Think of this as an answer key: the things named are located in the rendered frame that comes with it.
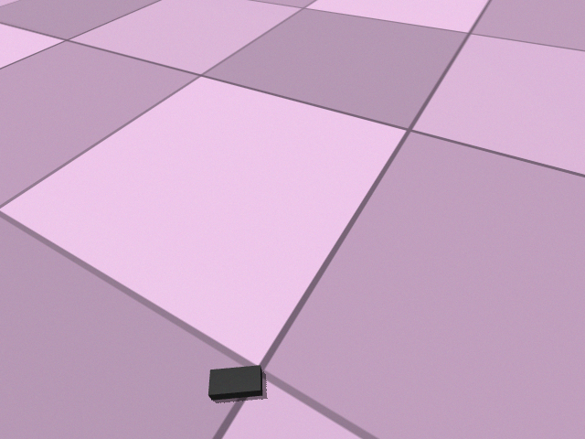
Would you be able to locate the carton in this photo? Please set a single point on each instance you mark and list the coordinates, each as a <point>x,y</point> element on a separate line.
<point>233,383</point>

